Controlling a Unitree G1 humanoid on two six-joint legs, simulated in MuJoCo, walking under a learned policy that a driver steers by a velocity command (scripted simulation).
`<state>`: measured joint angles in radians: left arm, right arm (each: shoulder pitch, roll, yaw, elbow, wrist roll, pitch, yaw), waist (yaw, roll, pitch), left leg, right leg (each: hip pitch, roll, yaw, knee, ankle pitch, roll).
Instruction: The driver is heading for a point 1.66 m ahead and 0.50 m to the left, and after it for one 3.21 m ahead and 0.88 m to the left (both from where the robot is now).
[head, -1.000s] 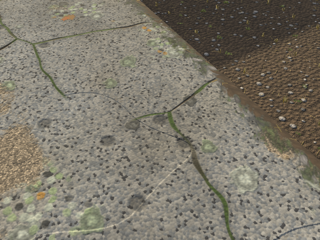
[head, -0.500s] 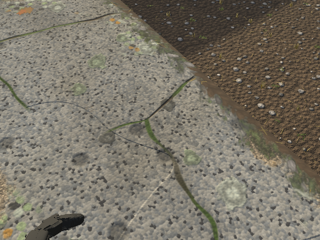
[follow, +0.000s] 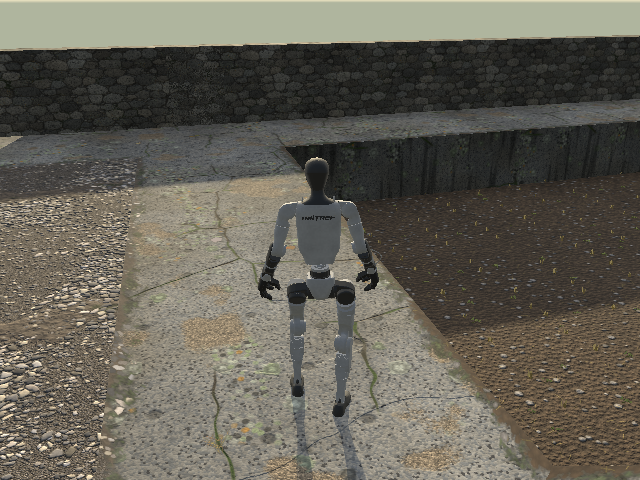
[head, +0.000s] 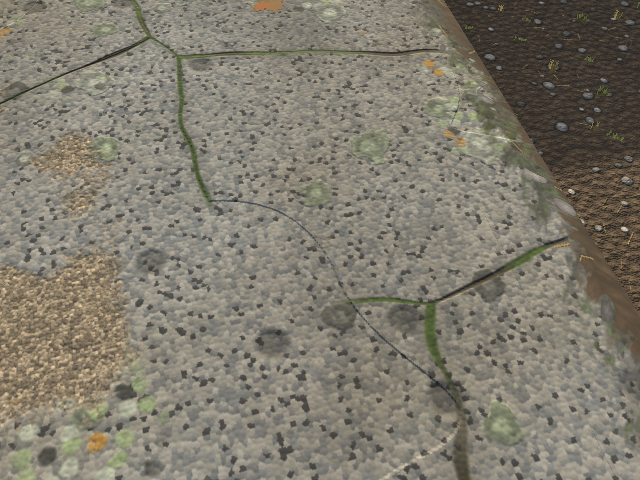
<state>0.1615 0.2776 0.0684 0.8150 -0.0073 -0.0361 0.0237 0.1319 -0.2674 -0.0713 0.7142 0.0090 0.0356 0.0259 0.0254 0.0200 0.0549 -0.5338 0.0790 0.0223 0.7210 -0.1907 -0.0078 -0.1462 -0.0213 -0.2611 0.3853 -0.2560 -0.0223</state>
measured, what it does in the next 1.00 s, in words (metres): walks ahead, turning left: left foot, then right foot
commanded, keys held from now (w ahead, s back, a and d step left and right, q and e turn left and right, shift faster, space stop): q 0.60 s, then w+q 0.10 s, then w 0.30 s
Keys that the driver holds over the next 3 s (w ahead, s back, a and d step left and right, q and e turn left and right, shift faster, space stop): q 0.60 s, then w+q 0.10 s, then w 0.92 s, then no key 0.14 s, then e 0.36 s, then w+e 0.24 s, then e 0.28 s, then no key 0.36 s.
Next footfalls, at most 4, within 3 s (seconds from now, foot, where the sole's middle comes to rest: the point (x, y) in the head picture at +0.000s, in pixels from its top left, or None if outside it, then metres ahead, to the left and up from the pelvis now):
0.06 left None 0.12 0.12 -0.78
0.50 right None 0.15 -0.11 -0.78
0.94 left None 0.07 0.16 -0.78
1.42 right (259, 454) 0.50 0.15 -0.78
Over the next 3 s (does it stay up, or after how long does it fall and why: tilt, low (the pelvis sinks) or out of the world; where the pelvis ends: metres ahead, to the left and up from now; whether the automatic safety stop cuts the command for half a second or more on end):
stays up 0.72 0.33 0.00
